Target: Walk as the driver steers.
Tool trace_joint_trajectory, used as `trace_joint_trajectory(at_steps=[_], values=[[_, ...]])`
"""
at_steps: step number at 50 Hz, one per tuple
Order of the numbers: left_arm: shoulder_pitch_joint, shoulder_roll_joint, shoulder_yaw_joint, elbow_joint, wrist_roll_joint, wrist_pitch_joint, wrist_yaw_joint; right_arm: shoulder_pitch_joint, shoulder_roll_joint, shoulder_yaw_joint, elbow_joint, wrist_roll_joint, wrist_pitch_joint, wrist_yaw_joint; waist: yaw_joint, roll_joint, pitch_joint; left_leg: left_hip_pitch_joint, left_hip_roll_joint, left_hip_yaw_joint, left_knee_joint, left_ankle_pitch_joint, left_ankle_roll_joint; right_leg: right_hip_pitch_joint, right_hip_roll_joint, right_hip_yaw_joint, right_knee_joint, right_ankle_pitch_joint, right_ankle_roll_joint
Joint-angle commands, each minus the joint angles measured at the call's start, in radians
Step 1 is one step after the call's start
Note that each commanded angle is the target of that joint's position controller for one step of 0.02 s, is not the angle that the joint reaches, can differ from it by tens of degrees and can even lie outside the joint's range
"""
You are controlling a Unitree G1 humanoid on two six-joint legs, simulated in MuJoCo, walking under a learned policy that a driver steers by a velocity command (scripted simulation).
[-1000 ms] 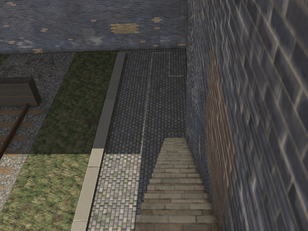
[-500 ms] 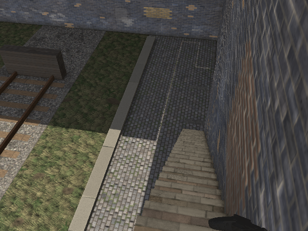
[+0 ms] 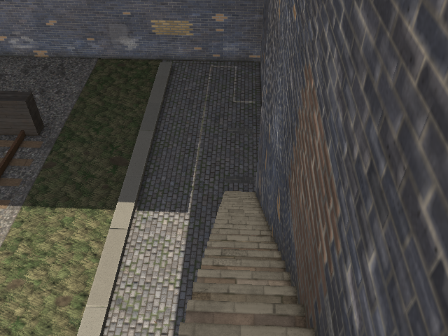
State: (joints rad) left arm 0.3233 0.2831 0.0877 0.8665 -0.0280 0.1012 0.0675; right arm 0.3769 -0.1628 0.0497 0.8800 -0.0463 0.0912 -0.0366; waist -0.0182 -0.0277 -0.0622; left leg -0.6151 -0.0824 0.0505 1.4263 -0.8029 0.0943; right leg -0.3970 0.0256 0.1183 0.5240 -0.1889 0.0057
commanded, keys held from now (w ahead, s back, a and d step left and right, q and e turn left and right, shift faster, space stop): no key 1.00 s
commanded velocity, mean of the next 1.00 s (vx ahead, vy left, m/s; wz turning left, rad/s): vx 0.00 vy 0.00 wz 0.00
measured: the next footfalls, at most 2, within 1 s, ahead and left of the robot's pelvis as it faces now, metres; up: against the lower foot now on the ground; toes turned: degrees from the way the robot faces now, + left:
right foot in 0.04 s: +0.14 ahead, -0.09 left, -0.21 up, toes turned -4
left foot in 0.30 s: -0.05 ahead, +0.00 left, +0.00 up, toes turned +2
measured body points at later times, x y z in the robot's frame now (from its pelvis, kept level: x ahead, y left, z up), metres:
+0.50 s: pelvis -0.02 -0.04 +0.00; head -0.06 -0.05 +0.45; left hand -0.04 +0.23 -0.13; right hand -0.01 -0.27 -0.15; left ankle -0.06 +0.04 -0.60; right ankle +0.09 -0.14 -0.74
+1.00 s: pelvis -0.01 -0.06 -0.03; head -0.04 -0.08 +0.42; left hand -0.08 +0.18 -0.17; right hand +0.11 -0.27 -0.16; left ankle -0.09 +0.00 -0.60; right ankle +0.09 -0.15 -0.80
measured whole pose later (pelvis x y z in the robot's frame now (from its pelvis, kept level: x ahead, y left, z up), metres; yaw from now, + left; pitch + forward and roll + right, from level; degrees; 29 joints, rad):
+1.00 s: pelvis -0.01 -0.06 -0.03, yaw +4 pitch -1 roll +10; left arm 0.54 0.20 0.02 0.95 -0.06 0.00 0.05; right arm 0.24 -0.20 0.06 0.79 0.00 0.05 0.08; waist -0.01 -0.14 -0.07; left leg -0.51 -0.26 0.18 1.44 -0.93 0.15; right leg -0.16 -0.19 -0.07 0.06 0.01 0.14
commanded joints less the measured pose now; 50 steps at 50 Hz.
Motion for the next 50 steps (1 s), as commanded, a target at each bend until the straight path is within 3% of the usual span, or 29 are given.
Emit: trace_joint_trajectory(at_steps=[1,7,10,12,13,15,16,17,18,20,21,23,26,31,32,33,34,35,36,38,40,41,42,43,44,45,46,48,50], values=[[0.118,-0.037,-0.023,0.006,-0.001,0.015,-0.002,-0.135,-0.080,-0.022,-0.062,0.006,-0.008,-0.007,0.076,0.046,0.106,-0.183,0.104,-0.372,-0.450,0.123,0.170,0.235,-0.044,-0.114,-0.193,0.162,0.022],[0.226,-0.005,-0.038,0.017,0.018,-0.026,-0.014,-0.073,-0.076,-0.022,-0.071,0.034,-0.011,0.033,0.066,0.017,0.061,-0.297,-0.004,-0.199,-0.250,-0.170,0.128,0.435,-0.084,-0.273,-0.194,0.179,0.038],[0.475,0.024,-0.070,0.097,0.014,-0.081,-0.036,-0.038,-0.073,-0.034,-0.049,0.036,0.013,0.033,0.108,-0.237,0.113,-0.360,-0.137,0.094,0.375,-0.295,0.105,0.407,-0.221,-0.074,-0.324,0.125,0.145],[0.182,0.186,-0.015,0.060,-0.066,-0.086,-0.005,0.159,-0.069,-0.049,-0.056,-0.027,0.019,0.056,-0.047,-0.337,0.094,0.001,-0.057,0.141,0.475,-0.030,0.047,-0.048,-0.433,0.252,-0.529,-0.645,-0.037],[0.107,0.116,-0.028,0.046,-0.074,-0.082,-0.003,0.202,-0.148,-0.071,-0.047,-0.053,0.034,0.055,-0.091,-0.264,0.150,0.117,-0.093,0.166,0.425,0.000,0.068,-0.147,-0.368,0.148,-0.608,-0.648,0.028],[0.036,0.076,-0.033,0.016,-0.014,-0.083,0.010,0.331,-0.150,-0.069,0.010,-0.031,0.042,0.068,-0.155,-0.322,0.211,0.577,-0.113,0.145,0.018,-0.093,0.172,-0.486,-0.201,-0.108,-0.691,-0.464,0.188],[0.023,0.114,-0.008,0.014,0.007,-0.097,0.009,0.290,-0.173,-0.070,0.004,0.000,0.037,0.069,-0.181,-0.164,0.336,0.584,-0.054,-0.032,-0.257,-0.036,0.230,-0.623,-0.131,-0.221,-0.555,-0.402,0.188],[0.102,0.131,0.014,0.047,0.010,-0.094,0.008,0.234,-0.162,-0.056,-0.008,0.026,0.023,0.057,-0.203,0.190,0.354,0.290,0.161,-0.547,-0.667,-0.359,0.306,-0.511,-0.094,-0.214,-0.233,-0.455,0.110],[0.204,0.147,0.030,0.069,-0.002,-0.082,0.001,0.125,-0.085,-0.024,-0.042,0.022,0.014,0.046,-0.144,0.278,0.353,-0.030,0.265,-0.834,-0.794,-0.465,0.383,-0.245,-0.222,0.032,-0.152,-0.296,0.039],[0.208,0.094,0.025,0.065,-0.056,-0.055,-0.038,-0.057,-0.071,-0.024,-0.069,0.026,0.003,0.023,-0.018,0.152,0.304,-0.396,0.210,-0.670,-0.796,-0.332,0.291,0.139,-0.199,0.010,-0.035,0.098,0.015],[0.252,0.042,0.012,0.083,-0.052,-0.049,-0.042,-0.119,-0.078,-0.028,-0.080,0.026,-0.007,0.015,0.057,0.098,0.257,-0.421,0.182,-0.518,-0.681,-0.246,0.233,0.243,-0.175,-0.037,-0.028,0.179,0.001],[0.284,-0.034,-0.016,0.097,-0.021,-0.047,-0.037,-0.061,-0.146,-0.055,-0.068,0.030,-0.006,0.017,0.044,0.041,0.156,-0.414,0.160,-0.359,-0.579,-0.238,0.185,0.341,-0.075,-0.178,0.045,0.172,0.024],[0.200,-0.049,-0.037,0.036,-0.014,-0.053,-0.027,-0.049,-0.153,-0.050,-0.064,0.026,-0.001,0.003,0.022,0.045,0.154,-0.354,0.171,-0.353,-0.565,-0.191,0.157,0.298,-0.098,-0.163,0.011,0.172,0.007],[0.495,-0.045,-0.058,0.126,-0.002,-0.053,-0.018,-0.136,-0.113,-0.023,-0.048,0.056,-0.013,0.026,0.172,-0.001,0.118,-0.350,0.054,-0.129,-0.257,-0.223,0.084,0.562,-0.112,-0.284,-0.212,0.224,0.072],[0.622,-0.066,-0.075,0.086,0.331,-0.122,-0.162,-0.221,0.038,0.070,-0.231,0.058,-0.133,0.132,0.196,-0.106,0.170,-0.708,0.049,-0.115,0.360,-0.165,-0.098,0.728,-0.194,0.063,-0.136,-0.052,0.054],[0.540,0.020,-0.078,0.167,-0.009,-0.122,-0.076,-0.212,-0.079,-0.037,-0.050,0.070,-0.082,0.094,0.193,-0.135,0.088,-0.228,-0.079,0.119,0.465,-0.198,-0.057,0.293,-0.331,0.032,-0.303,0.338,0.104],[0.423,0.008,-0.105,0.110,-0.027,-0.132,-0.062,-0.074,-0.151,-0.060,-0.042,0.044,-0.042,0.098,0.045,-0.110,0.092,-0.186,-0.096,0.145,0.530,-0.239,0.006,0.238,-0.196,-0.081,-0.243,0.096,0.211],[0.252,0.220,-0.056,0.078,-0.052,-0.134,-0.027,0.083,-0.072,-0.055,-0.050,0.054,-0.032,0.109,-0.059,-0.301,0.047,-0.086,-0.074,0.107,0.556,-0.157,-0.029,0.079,-0.419,0.273,-0.348,-0.266,-0.037],[0.164,0.194,-0.050,0.085,-0.083,-0.123,-0.015,0.096,-0.118,-0.063,-0.038,0.021,-0.017,0.109,-0.068,-0.276,0.068,0.031,-0.041,0.092,0.620,-0.013,-0.033,-0.094,-0.452,0.335,-0.478,-0.627,-0.098],[0.149,0.085,-0.087,0.098,-0.049,-0.113,-0.018,0.037,-0.156,-0.083,-0.021,0.018,0.010,0.106,-0.050,-0.273,0.169,0.142,-0.070,0.089,0.505,-0.034,-0.017,-0.190,-0.326,0.149,-0.535,-0.608,-0.008],[0.138,0.081,-0.077,0.093,-0.016,-0.082,-0.004,0.042,-0.165,-0.059,-0.054,0.051,0.000,0.126,-0.082,-0.340,0.250,0.263,-0.075,0.035,-0.305,-0.329,0.100,-0.127,-0.246,0.012,-0.602,-0.591,0.100],[0.252,0.120,-0.057,0.124,-0.006,-0.067,-0.002,0.064,-0.162,-0.041,-0.044,0.055,-0.018,0.132,-0.050,-0.358,0.323,0.388,-0.116,0.037,-0.503,-0.193,0.150,-0.183,-0.214,-0.038,-0.714,-0.526,0.172],[0.099,0.077,-0.092,-0.134,0.258,-0.100,-0.148,-0.351,-0.105,-0.014,-0.280,0.110,-0.107,0.127,0.027,0.099,0.319,0.010,-0.030,-0.223,-0.258,-0.077,0.129,-0.138,-0.246,-0.051,-0.397,-0.316,-0.016],[0.305,0.012,-0.088,-0.041,0.241,-0.106,-0.175,-0.272,-0.053,0.020,-0.248,0.116,-0.124,0.129,0.105,0.020,0.139,-0.095,-0.060,-0.244,-0.119,-0.232,0.084,0.137,-0.244,-0.072,-0.289,-0.212,-0.018],[0.464,0.114,-0.026,0.155,-0.055,-0.112,-0.054,-0.014,-0.045,0.005,-0.079,0.029,-0.074,0.110,0.028,-0.190,0.059,0.193,-0.006,-0.091,-0.257,-0.033,0.134,0.190,-0.221,-0.142,-0.531,0.170,0.114],[0.488,0.054,-0.039,0.131,-0.076,-0.123,-0.020,-0.018,-0.130,-0.013,-0.080,0.029,-0.068,0.113,0.019,-0.052,0.027,0.089,-0.010,-0.141,-0.293,-0.032,0.156,0.318,-0.167,-0.226,-0.449,0.273,0.157],[0.493,0.023,-0.043,0.133,-0.076,-0.122,-0.012,-0.064,-0.106,-0.006,-0.085,0.035,-0.063,0.113,0.034,0.013,0.037,0.017,0.006,-0.188,-0.313,-0.099,0.153,0.372,-0.194,-0.203,-0.436,0.305,0.152],[0.388,0.000,-0.052,0.096,-0.035,-0.100,-0.011,-0.063,-0.138,-0.007,-0.102,0.041,-0.027,0.117,-0.022,0.015,0.088,0.016,-0.025,-0.151,-0.322,-0.138,0.155,0.311,-0.179,-0.249,-0.448,0.219,0.179],[0.377,0.031,-0.041,0.088,-0.033,-0.095,-0.004,-0.029,-0.149,-0.008,-0.097,0.037,-0.019,0.113,-0.047,0.034,0.138,-0.056,-0.020,-0.185,-0.424,-0.278,0.176,0.274,-0.154,-0.269,-0.458,0.027,0.203]])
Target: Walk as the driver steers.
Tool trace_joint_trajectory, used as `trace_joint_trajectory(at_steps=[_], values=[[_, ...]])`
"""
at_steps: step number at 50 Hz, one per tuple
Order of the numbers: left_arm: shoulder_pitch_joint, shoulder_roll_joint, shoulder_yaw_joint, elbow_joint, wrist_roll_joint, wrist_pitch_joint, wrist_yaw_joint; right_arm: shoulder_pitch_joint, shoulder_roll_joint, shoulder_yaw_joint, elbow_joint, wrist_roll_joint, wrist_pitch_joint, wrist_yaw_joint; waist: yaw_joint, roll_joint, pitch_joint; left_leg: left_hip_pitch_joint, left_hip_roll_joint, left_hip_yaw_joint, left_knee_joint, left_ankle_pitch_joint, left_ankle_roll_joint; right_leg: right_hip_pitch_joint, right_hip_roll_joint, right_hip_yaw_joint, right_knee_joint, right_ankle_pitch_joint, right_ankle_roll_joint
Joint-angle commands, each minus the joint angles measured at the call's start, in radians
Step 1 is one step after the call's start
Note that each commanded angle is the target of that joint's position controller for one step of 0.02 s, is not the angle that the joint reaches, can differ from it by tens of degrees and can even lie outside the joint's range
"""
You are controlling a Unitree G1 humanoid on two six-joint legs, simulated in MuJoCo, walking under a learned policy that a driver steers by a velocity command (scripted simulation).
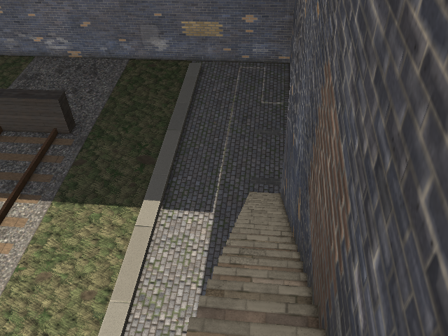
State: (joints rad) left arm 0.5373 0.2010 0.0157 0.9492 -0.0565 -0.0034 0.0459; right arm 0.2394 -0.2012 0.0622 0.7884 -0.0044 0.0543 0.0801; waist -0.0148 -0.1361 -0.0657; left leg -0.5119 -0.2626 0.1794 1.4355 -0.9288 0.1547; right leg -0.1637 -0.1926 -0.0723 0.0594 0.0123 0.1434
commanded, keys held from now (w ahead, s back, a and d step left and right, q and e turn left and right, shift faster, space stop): w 1.00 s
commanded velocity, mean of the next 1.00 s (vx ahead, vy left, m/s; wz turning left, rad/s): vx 0.38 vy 0.00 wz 0.00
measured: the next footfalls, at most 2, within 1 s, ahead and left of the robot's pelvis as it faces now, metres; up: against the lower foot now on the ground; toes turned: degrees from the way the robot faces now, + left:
right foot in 0.64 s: +0.13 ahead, -0.23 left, +0.00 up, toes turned -1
left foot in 0.92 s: +0.20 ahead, +0.15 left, +0.00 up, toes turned -2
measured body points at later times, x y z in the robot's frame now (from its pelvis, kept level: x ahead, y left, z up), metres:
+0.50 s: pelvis +0.01 -0.04 +0.06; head +0.02 -0.14 +0.50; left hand +0.19 +0.23 +0.02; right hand -0.06 -0.24 -0.13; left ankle -0.07 +0.07 -0.57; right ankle +0.15 -0.18 -0.60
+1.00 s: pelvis +0.15 +0.04 -0.14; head +0.13 +0.08 +0.31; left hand +0.32 +0.30 -0.26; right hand +0.14 -0.23 -0.24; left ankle +0.16 +0.15 -0.77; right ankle +0.13 -0.19 -0.71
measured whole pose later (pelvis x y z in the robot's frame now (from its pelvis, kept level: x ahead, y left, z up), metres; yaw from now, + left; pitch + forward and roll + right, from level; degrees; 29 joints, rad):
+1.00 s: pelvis +0.15 +0.04 -0.14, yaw -2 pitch -2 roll -4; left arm 0.22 0.33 0.08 0.80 -0.01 -0.02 0.01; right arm 0.47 -0.27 0.01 0.74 0.03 -0.03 0.07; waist -0.12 -0.01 -0.03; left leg -0.58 0.07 -0.06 1.31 -0.69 -0.03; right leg -0.60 0.03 0.18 1.48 -0.75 -0.08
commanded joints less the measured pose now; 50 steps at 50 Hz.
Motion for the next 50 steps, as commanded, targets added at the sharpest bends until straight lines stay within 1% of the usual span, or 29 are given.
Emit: trace_joint_trajectory(at_steps=[1,6,10,12,15,16,17,18,20,22,23,24,25,26,27,28,29,30,32,34,39,42,43,44,45,46,47,48,50], values=[[0.120,0.129,0.037,-0.002,-0.005,0.012,0.022,0.138,-0.125,-0.023,-0.005,-0.013,0.019,-0.002,-0.076,0.109,0.169,-0.159,0.155,-0.305,-0.492,-0.210,0.115,-0.001,0.091,-0.101,0.012,-0.250,0.081],[0.090,0.105,0.039,-0.016,-0.013,0.031,0.032,0.049,-0.215,-0.068,-0.055,-0.012,0.021,-0.038,-0.015,0.130,0.171,-0.357,0.271,-0.611,-0.548,-0.353,0.178,0.028,0.090,-0.075,0.421,-0.185,-0.085],[0.359,-0.007,-0.002,0.094,-0.030,0.025,0.041,-0.048,-0.155,-0.076,-0.019,0.003,0.027,-0.040,0.167,-0.005,0.086,-0.392,0.159,-0.241,-0.214,-0.360,0.071,0.293,0.140,-0.148,0.348,-0.080,-0.033],[0.314,0.049,-0.017,0.064,-0.001,0.013,0.032,0.139,-0.138,-0.069,0.069,-0.009,0.029,-0.006,0.067,-0.217,0.088,-0.182,-0.039,0.080,0.095,-0.318,0.065,0.126,0.141,-0.130,0.170,-0.246,0.182],[-0.318,0.307,0.037,-0.123,0.001,0.008,0.031,0.582,-0.200,-0.068,0.161,-0.074,0.036,0.031,-0.359,-0.309,0.345,0.527,-0.093,0.245,-0.102,-0.062,0.133,-0.814,0.132,-0.098,-0.237,-0.833,0.337],[-0.426,0.273,0.040,-0.166,0.006,0.008,0.027,0.725,-0.275,-0.073,0.201,-0.072,0.020,0.011,-0.427,-0.101,0.406,0.682,-0.011,0.007,-0.436,-0.241,0.207,-1.031,0.263,-0.247,-0.020,-0.575,0.393],[-0.474,0.206,0.046,-0.208,-0.041,0.017,0.019,0.787,-0.376,-0.093,0.194,-0.045,-0.017,-0.022,-0.509,0.575,0.451,0.562,0.318,-0.583,-0.975,-0.673,0.317,-1.121,0.325,-0.255,0.660,-0.399,0.357],[-0.569,0.290,0.091,-0.232,-0.045,0.045,0.019,0.382,-0.219,-0.091,0.096,0.029,-0.026,-0.084,-0.402,0.781,0.627,0.075,0.529,-1.186,-0.974,-0.479,0.420,-1.202,0.035,0.512,1.124,-0.629,0.019],[-0.577,0.203,0.100,-0.267,-0.048,0.007,-0.006,0.314,-0.205,-0.072,0.074,-0.040,-0.079,-0.169,-0.142,0.210,0.434,0.059,0.602,-1.174,-1.047,-0.271,0.383,-1.068,0.144,0.578,1.149,-0.361,-0.083],[0.029,0.053,0.080,0.002,-0.024,0.023,-0.005,0.074,-0.195,-0.096,0.062,-0.011,-0.119,-0.174,0.167,-0.052,0.069,-0.218,0.495,-0.731,-0.785,-0.086,0.174,-0.189,0.184,0.301,1.158,0.021,-0.016],[0.038,0.151,0.045,-0.115,0.263,-0.006,-0.024,-0.213,-0.019,-0.012,-0.135,-0.070,-0.212,-0.079,0.162,-0.384,0.133,-0.297,0.400,-0.212,-0.456,0.262,-0.030,-0.351,0.037,0.312,1.046,0.026,-0.027],[0.071,0.179,0.067,-0.103,0.293,-0.005,-0.055,-0.234,-0.083,-0.026,-0.117,-0.092,-0.227,-0.059,0.208,-0.133,0.093,-0.519,0.356,-0.074,-0.289,0.134,-0.113,-0.032,0.063,0.178,1.076,0.178,-0.028],[-0.016,0.144,0.060,-0.204,0.282,0.009,-0.081,-0.140,-0.156,-0.044,-0.110,-0.146,-0.252,-0.056,0.145,-0.060,0.033,-0.552,0.360,0.061,-0.184,0.146,-0.201,0.117,0.078,0.132,0.964,0.179,-0.011],[0.367,-0.073,0.034,0.059,-0.050,0.049,-0.012,-0.041,-0.281,-0.142,0.122,-0.041,-0.177,-0.063,0.384,0.144,-0.132,-0.341,0.333,-0.119,-0.319,-0.200,-0.125,0.309,0.299,0.004,0.901,0.332,-0.012],[-0.045,0.238,0.067,-0.266,0.220,0.010,-0.112,-0.026,-0.129,-0.031,-0.090,-0.165,-0.235,-0.055,0.019,0.019,0.191,-0.490,0.314,0.062,-0.093,0.109,-0.180,0.124,0.056,0.205,0.686,-0.070,0.004],[-0.147,0.194,0.073,-0.257,0.229,-0.004,-0.129,0.037,-0.145,-0.043,-0.033,-0.152,-0.196,-0.051,0.074,-0.005,0.200,-0.318,0.359,0.008,-0.004,-0.046,-0.148,0.007,0.090,0.090,0.486,-0.107,-0.097],[-0.082,0.114,0.053,-0.309,0.226,-0.035,-0.141,0.102,-0.188,-0.060,-0.090,-0.165,-0.173,-0.029,0.055,0.056,0.130,-0.371,0.336,0.041,0.145,-0.061,-0.127,0.135,0.155,0.006,0.571,-0.037,-0.115],[-0.105,0.137,0.066,-0.299,0.190,-0.041,-0.154,0.131,-0.207,-0.083,-0.087,-0.105,-0.146,-0.014,0.012,0.036,0.117,-0.206,0.342,0.001,0.212,0.031,-0.095,0.006,0.185,0.011,0.312,-0.119,-0.173],[-0.156,0.279,0.080,-0.303,0.217,-0.035,-0.146,0.189,-0.101,-0.059,-0.100,-0.111,-0.138,0.026,-0.068,0.137,0.044,-0.361,0.346,-0.301,0.497,0.324,-0.084,-0.012,0.099,0.256,0.588,0.043,-0.353],[0.004,0.384,0.102,-0.284,0.183,-0.084,-0.154,0.158,-0.026,-0.027,-0.286,-0.047,-0.170,0.019,0.005,0.026,-0.133,-0.807,0.300,-0.387,0.873,0.290,-0.227,0.269,-0.275,1.055,0.446,-0.136,-0.649],[-0.294,0.209,0.015,-0.252,0.163,-0.182,-0.072,-0.051,-0.027,0.009,-0.351,-0.020,-0.116,-0.035,-0.001,0.151,0.175,-0.799,0.487,-0.411,0.338,0.671,-0.252,-0.348,-0.079,0.600,0.404,-0.748,-0.369],[-0.362,0.335,0.074,-0.256,0.145,-0.197,-0.055,0.179,-0.092,-0.038,-0.230,-0.046,-0.033,-0.005,-0.161,0.235,0.174,0.115,0.469,-0.265,-0.159,0.897,-0.256,-0.999,0.003,0.226,0.375,-0.981,-0.192],[-0.452,0.310,0.054,-0.215,-0.051,-0.123,-0.019,0.541,-0.053,-0.065,-0.032,0.033,0.002,0.006,-0.356,-0.034,-0.036,0.576,0.376,-0.257,-0.009,0.852,-0.182,-0.851,-0.093,0.170,0.369,-0.574,-0.186],[-0.548,0.302,0.057,-0.266,-0.044,-0.083,-0.013,0.664,-0.097,-0.066,-0.015,0.026,0.012,0.001,-0.392,-0.212,-0.039,0.713,0.291,-0.123,-0.021,0.615,-0.199,-0.860,0.019,0.001,0.428,-0.598,-0.138],[-0.563,0.276,0.071,-0.262,-0.021,-0.052,-0.035,0.674,-0.142,-0.078,-0.023,0.017,0.024,-0.009,-0.390,-0.160,0.057,0.667,0.292,-0.135,-0.267,0.508,-0.176,-0.792,0.065,-0.060,0.686,-0.505,-0.149],[-0.608,0.334,0.085,-0.448,0.247,-0.145,-0.069,0.525,-0.308,-0.140,0.016,-0.044,-0.111,0.041,-0.335,0.605,0.305,0.459,0.216,-0.015,-0.352,0.824,-0.257,-0.814,0.235,-0.014,1.076,-0.594,-0.206],[-0.338,0.095,0.056,-0.209,0.075,-0.028,-0.081,0.621,-0.072,-0.023,0.035,0.020,-0.060,0.022,-0.206,0.548,0.274,0.369,0.328,-0.469,-0.588,1.089,-0.201,-0.872,0.196,0.085,1.550,-0.880,-0.280],[-0.197,0.017,0.049,-0.219,0.027,0.002,-0.047,0.696,-0.108,-0.026,0.049,0.050,-0.062,0.003,-0.111,0.648,0.265,0.444,0.463,-0.728,-0.572,1.912,-0.232,-1.029,0.312,0.234,1.579,-0.895,-0.280],[-0.254,0.038,0.056,-0.206,0.033,0.008,-0.016,0.655,-0.261,-0.098,0.068,0.041,-0.083,-0.034,-0.103,0.642,0.203,0.454,0.510,-1.013,-0.852,1.067,-0.184,-1.132,0.373,0.328,1.605,-0.733,-0.273]])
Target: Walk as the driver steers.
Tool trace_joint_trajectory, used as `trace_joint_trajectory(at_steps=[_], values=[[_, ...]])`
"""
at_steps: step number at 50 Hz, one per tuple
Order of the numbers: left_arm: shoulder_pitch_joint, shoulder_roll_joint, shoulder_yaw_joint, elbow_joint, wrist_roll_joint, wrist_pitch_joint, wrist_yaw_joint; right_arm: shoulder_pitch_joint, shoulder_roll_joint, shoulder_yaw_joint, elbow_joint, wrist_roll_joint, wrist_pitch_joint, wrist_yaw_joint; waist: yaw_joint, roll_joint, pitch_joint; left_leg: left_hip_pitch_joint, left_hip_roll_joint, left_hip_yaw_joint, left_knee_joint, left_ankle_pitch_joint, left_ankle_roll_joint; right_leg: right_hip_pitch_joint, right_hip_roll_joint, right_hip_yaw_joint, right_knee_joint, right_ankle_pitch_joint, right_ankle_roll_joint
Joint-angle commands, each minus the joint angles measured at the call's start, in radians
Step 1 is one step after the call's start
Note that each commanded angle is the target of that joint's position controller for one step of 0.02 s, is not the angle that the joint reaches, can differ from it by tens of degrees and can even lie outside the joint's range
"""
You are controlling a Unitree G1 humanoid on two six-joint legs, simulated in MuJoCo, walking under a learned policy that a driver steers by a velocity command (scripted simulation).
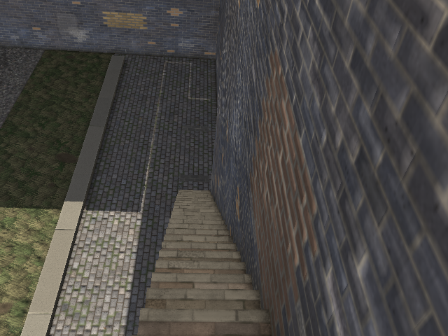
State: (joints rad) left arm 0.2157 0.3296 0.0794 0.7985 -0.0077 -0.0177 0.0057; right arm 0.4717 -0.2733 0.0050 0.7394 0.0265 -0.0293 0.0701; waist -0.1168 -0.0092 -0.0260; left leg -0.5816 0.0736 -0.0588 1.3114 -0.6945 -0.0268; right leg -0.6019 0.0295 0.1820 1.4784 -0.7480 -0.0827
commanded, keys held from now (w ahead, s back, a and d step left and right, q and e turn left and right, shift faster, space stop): w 1.00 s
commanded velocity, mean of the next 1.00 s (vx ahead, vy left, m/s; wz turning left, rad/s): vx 0.50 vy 0.00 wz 0.00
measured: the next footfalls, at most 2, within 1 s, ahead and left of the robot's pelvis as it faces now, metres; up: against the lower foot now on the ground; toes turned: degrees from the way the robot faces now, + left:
right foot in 0.70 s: +0.46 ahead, -0.21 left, -0.41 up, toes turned +7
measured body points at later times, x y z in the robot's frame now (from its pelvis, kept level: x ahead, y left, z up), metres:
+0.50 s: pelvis +0.20 -0.03 -0.03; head +0.18 -0.03 +0.42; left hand +0.40 +0.20 -0.13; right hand +0.06 -0.27 -0.17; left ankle +0.01 +0.12 -0.62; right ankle +0.42 -0.16 -0.70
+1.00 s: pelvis +0.49 -0.13 -0.36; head +0.46 -0.12 +0.09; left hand +0.42 +0.01 -0.52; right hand +0.51 -0.36 -0.50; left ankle +0.68 +0.02 -0.97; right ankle +0.42 -0.21 -1.04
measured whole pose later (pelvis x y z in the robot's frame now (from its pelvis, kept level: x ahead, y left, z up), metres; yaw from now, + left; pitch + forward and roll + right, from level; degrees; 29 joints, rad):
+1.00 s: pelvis +0.49 -0.13 -0.36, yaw +0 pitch +2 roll -5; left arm 0.60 0.00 -0.06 0.99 0.13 -0.15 -0.04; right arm 0.43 -0.20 0.05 0.90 -0.07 -0.04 0.04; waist 0.02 0.08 -0.14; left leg -1.03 0.13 -0.11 1.21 0.24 -0.04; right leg -0.35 0.22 0.02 0.87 -0.56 -0.11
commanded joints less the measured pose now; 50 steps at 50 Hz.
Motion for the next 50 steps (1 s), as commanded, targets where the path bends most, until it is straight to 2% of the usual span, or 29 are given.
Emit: trace_joint_trajectory(at_steps=[1,4,6,8,11,17,22,25,27,28,30,31,32,33,34,35,36,37,38,39,40,41,42,43,44,46,47,48,50], values=[[0.011,-0.066,0.007,-0.026,0.011,0.022,0.034,0.305,-0.197,-0.055,0.113,-0.033,0.003,-0.039,0.027,0.430,0.135,0.493,0.174,-0.763,-0.737,0.498,0.004,-0.683,0.139,0.129,0.160,0.178,-0.034],[-0.046,-0.071,0.005,0.004,0.020,0.076,0.067,-0.042,-0.093,-0.019,0.087,-0.077,0.000,-0.057,0.180,0.178,0.208,0.026,0.160,-0.533,-0.719,0.325,0.111,-0.432,0.100,0.068,0.018,0.650,0.083],[-0.071,-0.084,0.005,0.016,0.041,0.089,0.065,-0.097,-0.044,-0.002,0.124,-0.039,-0.040,-0.064,0.199,0.099,0.164,0.010,0.144,-0.430,-0.657,0.289,0.139,-0.382,0.101,0.095,-0.068,0.912,0.131],[-0.127,-0.045,0.005,-0.013,0.036,0.101,0.069,-0.034,-0.099,-0.011,0.169,-0.027,-0.055,-0.057,0.158,0.068,0.174,0.037,0.178,-0.369,-0.655,0.265,0.152,-0.330,0.076,0.046,-0.219,1.037,0.136],[-0.253,-0.033,0.013,-0.024,0.020,0.056,0.018,0.114,-0.099,-0.006,0.233,-0.043,-0.066,-0.072,0.041,0.021,0.152,0.199,0.138,-0.298,-0.657,0.013,0.178,-0.314,0.053,0.015,-0.436,1.214,0.092],[-0.315,-0.045,0.018,0.010,0.009,0.051,0.001,0.150,-0.049,-0.011,0.287,-0.060,-0.073,-0.093,-0.041,0.108,0.244,0.279,0.113,-0.178,-0.608,0.116,0.224,-0.235,0.014,-0.068,-0.673,1.272,0.093],[-0.426,-0.062,0.011,-0.016,0.016,0.026,0.028,0.271,-0.071,-0.047,0.391,-0.092,-0.085,-0.131,-0.131,0.143,0.240,0.623,0.067,-0.182,-0.395,0.298,0.204,-0.482,-0.054,0.009,-0.769,1.230,0.094],[-0.136,0.012,0.036,0.085,-0.018,0.058,-0.001,0.118,-0.109,-0.066,0.364,-0.134,-0.100,-0.125,0.009,0.128,0.164,0.559,0.100,-0.228,-0.270,0.047,0.188,-0.219,-0.146,0.116,-0.841,1.491,0.109],[0.168,0.035,0.041,0.189,-0.035,0.071,-0.024,-0.026,-0.074,-0.059,0.350,-0.111,-0.097,-0.118,0.140,0.042,0.132,0.335,0.042,-0.086,-0.127,0.057,0.131,0.194,-0.193,0.055,-0.963,1.576,0.111],[0.174,0.020,-0.034,0.134,0.285,0.013,-0.125,0.069,-0.035,0.019,0.359,-0.159,-0.088,-0.049,0.112,-0.168,0.267,-0.006,0.080,-0.008,0.156,-0.029,0.000,0.386,-0.250,-0.009,-0.784,1.677,0.080],[0.343,0.111,-0.004,0.225,0.254,-0.042,-0.118,0.169,-0.155,-0.009,0.376,-0.132,-0.088,-0.054,0.090,-0.193,0.176,0.134,-0.033,0.115,0.412,-0.052,-0.109,0.516,-0.116,-0.110,-0.920,1.362,0.132],[0.303,0.130,-0.012,0.213,0.285,-0.037,-0.094,0.256,-0.145,0.004,0.398,-0.104,-0.074,-0.079,0.067,-0.215,0.208,0.224,-0.069,0.065,0.516,-0.011,-0.124,0.492,-0.132,-0.098,-1.132,1.241,0.138],[0.382,0.080,-0.046,0.235,0.325,-0.041,-0.078,0.272,-0.226,-0.004,0.402,-0.086,-0.059,-0.076,0.082,-0.276,0.214,0.273,-0.138,0.027,0.758,-0.016,-0.124,0.527,-0.138,-0.120,-1.369,1.203,0.159],[0.477,0.032,-0.065,0.293,0.293,-0.044,-0.084,0.271,-0.276,0.005,0.423,-0.082,-0.029,-0.053,0.138,-0.320,0.206,0.177,-0.192,0.051,0.955,-0.053,-0.100,0.717,-0.135,-0.167,-1.643,1.477,0.148],[0.585,-0.009,-0.075,0.283,0.263,-0.042,-0.098,0.272,-0.234,0.020,0.401,-0.149,0.010,0.000,0.150,-0.235,0.103,-0.062,-0.184,0.023,1.047,0.048,-0.065,1.097,-0.160,-0.156,-1.428,1.597,0.129],[0.664,0.064,-0.075,0.249,0.211,-0.020,-0.108,0.158,-0.134,0.021,0.288,-0.131,0.005,0.055,0.165,-0.240,-0.197,-0.232,-0.174,-0.047,1.148,0.015,-0.017,1.356,-0.184,-0.106,-0.910,1.602,0.101],[0.749,0.216,-0.053,0.256,0.203,-0.019,-0.092,0.098,-0.085,0.003,0.136,-0.051,-0.037,0.052,0.146,-0.411,-0.391,-0.327,-0.238,-0.065,1.210,0.046,-0.013,1.462,-0.231,-0.021,-0.616,2.080,0.156],[0.530,0.235,-0.007,0.153,0.069,0.007,-0.099,-0.123,0.027,0.035,-0.064,-0.085,-0.097,0.092,0.173,-0.626,-0.376,-0.734,-0.113,-0.176,0.910,0.193,-0.006,1.210,-0.497,0.746,-0.912,0.789,-0.285],[0.341,0.076,-0.061,0.108,0.097,-0.018,-0.099,-0.161,-0.103,0.038,-0.011,-0.045,-0.101,0.042,0.184,-0.093,-0.155,-0.760,0.005,-0.159,0.890,0.211,-0.025,0.953,-0.505,0.564,-1.027,0.760,-0.325],[0.327,-0.050,-0.100,0.098,0.154,-0.061,-0.119,-0.214,-0.108,0.059,0.057,-0.031,-0.095,0.008,0.171,0.106,-0.005,-0.618,0.034,-0.054,0.679,0.339,0.024,0.659,-0.307,0.096,-1.010,0.920,-0.172],[0.409,-0.048,-0.089,0.108,0.161,-0.082,-0.127,0.012,-0.105,0.024,0.086,-0.005,-0.079,0.007,0.055,0.027,0.055,-0.443,0.073,-0.092,0.609,0.400,-0.015,0.406,-0.362,0.199,-0.991,1.438,-0.197],[0.399,0.034,-0.069,0.134,0.144,-0.100,-0.117,0.107,0.027,0.057,0.068,-0.054,-0.066,0.004,-0.041,0.003,0.079,-0.451,0.056,-0.136,0.609,0.444,-0.012,0.239,-0.364,0.283,-0.964,1.414,-0.198],[0.315,-0.070,-0.097,0.105,0.100,-0.121,-0.089,0.161,0.064,0.081,0.111,-0.090,-0.053,0.006,-0.040,0.052,0.089,-0.473,0.078,-0.148,0.332,0.624,-0.018,0.102,-0.266,0.211,-0.985,1.136,-0.184],[0.287,-0.052,-0.089,0.088,0.107,-0.121,-0.079,0.044,0.134,0.106,0.054,-0.092,-0.057,-0.006,-0.011,0.028,0.188,-0.472,0.109,-0.159,0.307,0.651,-0.056,-0.063,-0.323,0.429,-1.054,0.853,-0.239],[0.324,-0.036,-0.091,0.076,0.081,-0.139,-0.067,0.061,0.027,0.065,0.122,-0.065,-0.038,-0.001,0.056,0.130,0.163,-0.404,0.102,-0.136,0.021,0.861,-0.044,-0.065,-0.238,0.263,-0.998,0.900,-0.238],[0.404,0.017,-0.074,0.135,0.151,-0.137,-0.073,-0.072,0.023,0.040,0.088,-0.094,-0.037,0.000,0.072,0.014,0.096,-0.377,0.088,-0.094,0.211,0.871,-0.043,-0.043,-0.220,0.246,-0.967,0.826,-0.192],[0.460,-0.115,-0.094,0.168,0.149,-0.148,-0.042,-0.103,0.014,0.037,0.070,-0.110,-0.035,-0.010,0.133,0.067,0.080,-0.599,0.112,-0.172,-0.052,1.001,-0.008,0.182,-0.142,0.202,-0.847,0.629,-0.127],[0.538,-0.146,-0.105,0.208,0.146,-0.143,-0.029,-0.157,0.006,0.036,0.067,-0.130,-0.033,-0.016,0.163,0.074,0.074,-0.687,0.110,-0.163,-0.123,0.968,0.005,0.312,-0.160,0.228,-0.799,0.595,-0.129],[0.514,-0.197,-0.114,0.195,0.109,-0.132,-0.018,-0.138,0.006,0.045,0.095,-0.090,-0.030,-0.033,0.163,0.118,0.053,-0.615,0.118,-0.144,-0.341,1.120,0.008,0.277,-0.142,0.198,-0.732,0.541,-0.138]])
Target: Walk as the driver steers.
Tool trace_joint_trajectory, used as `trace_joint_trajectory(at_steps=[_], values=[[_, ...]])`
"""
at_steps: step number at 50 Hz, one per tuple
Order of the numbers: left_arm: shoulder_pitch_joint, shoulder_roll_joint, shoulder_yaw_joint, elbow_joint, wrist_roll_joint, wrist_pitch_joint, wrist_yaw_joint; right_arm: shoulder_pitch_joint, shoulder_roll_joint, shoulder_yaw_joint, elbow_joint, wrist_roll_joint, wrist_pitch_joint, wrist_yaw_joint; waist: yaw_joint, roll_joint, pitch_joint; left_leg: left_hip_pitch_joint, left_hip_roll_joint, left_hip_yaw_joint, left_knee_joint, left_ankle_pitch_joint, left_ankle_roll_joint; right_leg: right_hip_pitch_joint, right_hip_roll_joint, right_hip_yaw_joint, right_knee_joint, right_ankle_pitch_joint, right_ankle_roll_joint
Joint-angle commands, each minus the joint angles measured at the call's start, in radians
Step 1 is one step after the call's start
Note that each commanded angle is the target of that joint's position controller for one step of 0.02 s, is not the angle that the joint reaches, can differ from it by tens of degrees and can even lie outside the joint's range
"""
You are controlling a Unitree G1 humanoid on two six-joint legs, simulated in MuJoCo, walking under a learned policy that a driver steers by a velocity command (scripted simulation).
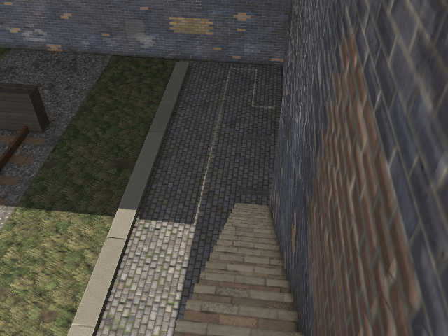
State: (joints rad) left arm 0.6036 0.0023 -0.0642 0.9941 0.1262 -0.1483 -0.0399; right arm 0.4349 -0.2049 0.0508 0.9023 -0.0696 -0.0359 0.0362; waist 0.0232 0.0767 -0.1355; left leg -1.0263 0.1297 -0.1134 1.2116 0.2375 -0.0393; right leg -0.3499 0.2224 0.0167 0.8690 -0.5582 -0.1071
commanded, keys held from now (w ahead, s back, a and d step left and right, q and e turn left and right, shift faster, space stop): w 1.00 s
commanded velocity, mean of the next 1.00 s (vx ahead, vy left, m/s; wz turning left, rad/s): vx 0.50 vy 0.00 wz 0.00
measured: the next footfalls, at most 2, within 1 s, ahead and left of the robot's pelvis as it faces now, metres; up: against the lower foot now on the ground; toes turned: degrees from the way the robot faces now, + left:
left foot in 0.24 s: +0.25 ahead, +0.21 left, -0.20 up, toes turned -1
right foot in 0.86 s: +0.44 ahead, -0.10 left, -0.41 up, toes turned +4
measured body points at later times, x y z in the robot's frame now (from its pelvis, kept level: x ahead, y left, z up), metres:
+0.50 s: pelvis +0.18 +0.10 -0.18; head +0.17 +0.12 +0.27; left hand +0.29 +0.36 -0.32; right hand +0.11 -0.13 -0.32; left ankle +0.21 +0.21 -0.89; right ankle +0.31 -0.05 -0.73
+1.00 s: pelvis +0.40 -0.02 -0.38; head +0.35 -0.05 +0.06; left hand +0.36 +0.23 -0.51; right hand +0.41 -0.24 -0.54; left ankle +0.40 +0.12 -0.82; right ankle +0.40 -0.11 -1.09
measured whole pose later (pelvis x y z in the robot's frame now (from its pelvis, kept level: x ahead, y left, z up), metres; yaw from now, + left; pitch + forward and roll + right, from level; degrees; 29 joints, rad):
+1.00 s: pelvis +0.40 -0.02 -0.38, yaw -1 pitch -2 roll +0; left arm 0.53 0.23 0.04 0.98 0.12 -0.11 -0.15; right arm 0.41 -0.21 0.06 0.92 -0.03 -0.11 0.03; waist -0.03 0.08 -0.08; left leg -0.95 0.04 -0.08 2.09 -0.31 -0.01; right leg -0.34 0.09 0.04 0.78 -0.40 -0.07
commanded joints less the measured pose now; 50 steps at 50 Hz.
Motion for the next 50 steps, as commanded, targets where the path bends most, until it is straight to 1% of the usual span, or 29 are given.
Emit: trace_joint_trajectory(at_steps=[1,3,6,7,8,11,13,15,16,18,21,23,25,28,30,33,35,37,40,41,42,43,44,45,46,47,48,49,50], values=[[0.110,0.124,0.023,-0.021,-0.030,0.002,0.012,-0.121,-0.077,-0.005,-0.055,0.003,-0.033,-0.005,0.000,0.016,0.164,0.101,0.047,-0.032,-0.251,0.294,0.025,-0.194,-0.284,0.295,-0.122,0.279,-0.108],[-0.027,0.134,0.031,-0.100,-0.050,0.008,0.001,-0.147,-0.124,-0.021,-0.061,-0.015,-0.031,-0.009,-0.034,-0.069,0.202,0.376,0.010,0.045,-0.260,0.275,0.027,-0.445,-0.196,0.202,-0.103,0.102,-0.061],[0.180,0.110,0.040,-0.062,-0.080,0.031,0.022,-0.358,-0.094,-0.008,-0.115,-0.010,-0.014,0.001,0.105,-0.063,0.266,0.142,0.008,0.029,-0.602,0.027,-0.011,-0.077,-0.272,0.351,0.030,0.161,-0.117],[-0.070,0.206,0.083,-0.090,-0.237,0.075,0.109,-0.285,-0.065,-0.042,-0.119,0.123,-0.029,-0.009,0.006,-0.129,0.342,0.428,0.034,-0.108,-0.694,0.242,0.047,-0.162,-0.298,0.279,0.080,0.345,-0.074],[-0.116,0.267,0.095,-0.105,-0.220,0.085,0.111,-0.222,-0.058,-0.035,-0.107,0.118,-0.023,-0.017,0.016,-0.248,0.255,0.628,-0.064,0.038,-0.554,0.179,0.048,-0.259,-0.282,0.221,0.128,0.386,-0.067],[-0.030,0.284,0.129,-0.046,-0.131,0.119,0.117,0.095,-0.169,-0.088,0.000,0.116,-0.027,-0.012,-0.041,-0.013,0.249,0.829,-0.027,0.012,-1.071,0.098,0.079,-0.114,-0.184,0.145,0.644,0.291,-0.106],[0.002,0.246,0.137,-0.099,-0.210,0.092,0.095,0.282,-0.226,-0.103,0.060,0.076,-0.016,-0.027,-0.056,0.278,0.003,1.575,0.171,-0.029,-0.402,1.061,0.128,-0.844,-0.078,-0.072,1.307,-0.478,0.019],[-0.123,0.309,0.131,-0.125,-0.231,0.093,0.084,0.288,-0.252,-0.135,0.029,0.089,0.003,-0.012,-0.181,0.241,-0.219,1.531,0.300,-0.258,-0.481,0.481,0.305,-0.912,-0.173,-0.004,1.372,-0.330,0.058],[-0.245,0.289,0.128,-0.127,-0.208,0.108,0.099,0.253,-0.213,-0.124,0.020,0.037,-0.005,-0.015,-0.194,0.100,-0.114,1.292,0.290,-0.299,-0.604,0.064,0.327,-0.865,-0.181,0.069,1.294,-0.216,0.061],[-0.290,0.243,0.126,-0.123,-0.160,0.169,0.100,0.204,-0.220,-0.108,0.038,0.007,-0.007,-0.035,-0.111,0.038,0.084,0.905,0.286,-0.404,-0.765,-0.426,0.358,-0.799,-0.159,0.072,1.247,-0.048,0.074],[-0.351,0.166,0.103,-0.149,-0.123,0.196,0.100,0.017,-0.057,-0.037,0.041,0.064,-0.052,-0.029,-0.011,-0.030,0.273,0.499,0.149,-0.240,-0.747,-0.758,0.210,-0.744,-0.135,0.107,0.801,0.483,0.165],[-0.262,0.181,0.111,-0.094,-0.094,0.193,0.082,-0.045,-0.122,-0.050,0.038,0.048,-0.059,-0.014,0.046,-0.030,0.188,0.365,0.108,-0.210,-0.754,-0.837,0.167,-0.448,-0.146,0.068,0.597,0.730,0.166],[-0.237,0.238,0.131,-0.060,-0.099,0.203,0.086,-0.064,-0.175,-0.064,0.044,0.051,-0.059,0.005,0.057,0.064,0.177,0.415,0.113,-0.229,-0.739,-0.800,0.196,-0.417,-0.140,0.071,0.644,0.706,0.153],[-0.511,0.305,0.157,-0.160,-0.108,0.170,0.080,0.058,-0.122,-0.052,0.100,0.068,-0.069,-0.012,-0.087,0.100,0.296,0.732,0.082,-0.263,-0.643,-0.899,0.212,-0.722,-0.173,0.143,0.285,0.826,0.153],[-0.581,0.322,0.172,-0.184,-0.108,0.155,0.076,0.163,-0.152,-0.073,0.130,0.045,-0.071,-0.017,-0.155,0.115,0.315,0.858,0.109,-0.347,-0.630,-0.918,0.260,-0.798,-0.194,0.211,0.219,0.757,0.153],[-0.533,0.247,0.148,-0.165,-0.121,0.174,0.062,-0.004,-0.129,-0.075,0.096,0.058,-0.036,-0.045,-0.064,0.064,0.295,0.523,0.056,-0.189,-0.620,-0.903,0.222,-0.263,-0.251,0.079,-0.169,0.980,0.163],[-0.494,0.256,0.143,-0.146,-0.145,0.189,0.044,0.029,-0.115,-0.076,0.107,0.055,-0.012,-0.062,-0.091,0.080,0.312,0.475,0.043,-0.156,-0.585,-0.878,0.208,-0.068,-0.273,0.059,-0.275,0.969,0.159],[-0.571,0.271,0.134,-0.160,-0.155,0.175,0.021,0.016,-0.132,-0.081,0.080,0.007,-0.020,-0.062,-0.142,0.019,0.327,0.593,0.012,-0.148,-0.462,-0.895,0.220,-0.104,-0.300,0.036,-0.418,1.072,0.160],[-0.322,0.329,0.153,-0.063,-0.185,0.150,0.038,0.130,-0.148,-0.090,0.100,-0.009,0.000,-0.080,-0.124,-0.091,0.367,0.696,-0.005,-0.138,-0.281,-0.753,0.220,0.049,-0.408,0.070,-0.710,0.953,0.145],[-0.167,0.375,0.173,-0.015,-0.160,0.155,0.050,0.114,-0.177,-0.103,0.103,-0.017,0.023,-0.077,-0.061,-0.110,0.318,0.630,-0.025,-0.119,-0.126,-0.642,0.232,0.250,-0.396,0.027,-0.676,0.835,0.147],[-0.061,0.387,0.140,-0.076,0.108,0.093,-0.076,0.079,-0.257,-0.083,0.092,-0.096,-0.009,0.032,0.072,-0.290,0.235,0.227,-0.033,-0.087,0.426,-0.975,0.124,0.528,-0.290,-0.005,-0.319,0.616,0.019],[0.172,0.438,0.186,0.023,0.128,0.080,-0.100,0.040,-0.215,-0.105,0.068,-0.005,-0.032,0.065,0.175,-0.493,0.108,0.112,-0.179,-0.013,0.914,-0.947,0.127,0.547,-0.241,0.035,-0.268,0.480,0.040],[0.234,0.502,0.181,0.004,0.127,0.070,-0.107,0.056,-0.160,-0.104,0.004,0.035,-0.067,0.063,0.093,-0.513,0.007,-0.017,-0.230,0.013,1.162,-0.931,0.134,0.612,-0.284,0.112,-0.198,0.866,0.140],[0.210,0.528,0.179,-0.051,0.054,0.057,-0.133,0.082,-0.092,-0.077,-0.058,0.033,-0.099,0.092,0.033,-0.425,-0.178,-0.232,-0.281,-0.021,1.131,-0.917,0.116,0.786,-0.515,0.603,-0.343,0.553,-0.087],[0.129,0.475,0.156,-0.052,0.002,0.051,-0.134,-0.126,-0.164,-0.077,-0.098,0.065,-0.123,0.047,0.048,-0.290,0.081,-0.479,-0.150,0.079,1.204,-0.827,0.065,0.611,-0.548,0.673,-0.391,0.425,-0.120],[-0.036,0.384,0.125,-0.108,-0.025,0.028,-0.130,-0.193,-0.114,-0.038,-0.146,0.055,-0.138,0.002,-0.006,-0.176,0.188,-0.521,-0.037,-0.038,1.013,-0.619,0.036,0.425,-0.616,0.766,-0.443,0.061,-0.189],[-0.158,0.307,0.099,-0.119,-0.003,0.005,-0.132,-0.171,-0.120,-0.024,-0.127,0.055,-0.129,-0.040,-0.085,-0.093,0.256,-0.392,0.021,-0.071,0.950,-0.479,0.018,0.135,-0.595,0.774,-0.488,-0.004,-0.200],[-0.254,0.329,0.106,-0.162,-0.020,-0.006,-0.124,-0.143,-0.079,0.009,-0.147,0.045,-0.121,-0.045,-0.132,-0.154,0.265,-0.291,0.005,-0.052,0.908,-0.504,0.018,-0.043,-0.552,0.691,-0.492,-0.030,-0.182],[-0.303,0.200,0.072,-0.139,-0.014,-0.024,-0.088,-0.042,-0.075,0.017,-0.076,0.021,-0.083,-0.040,-0.155,-0.067,0.276,-0.268,0.027,-0.073,0.582,-0.192,0.004,-0.178,-0.416,0.461,-0.400,0.119,-0.111]])
Velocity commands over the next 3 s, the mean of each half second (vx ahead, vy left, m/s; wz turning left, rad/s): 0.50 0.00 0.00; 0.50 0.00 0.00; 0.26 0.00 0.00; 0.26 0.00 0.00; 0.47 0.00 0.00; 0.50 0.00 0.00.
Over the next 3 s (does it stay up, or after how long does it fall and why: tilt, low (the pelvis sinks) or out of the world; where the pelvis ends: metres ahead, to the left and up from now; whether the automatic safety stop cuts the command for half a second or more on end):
stays up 1.13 -0.08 -1.00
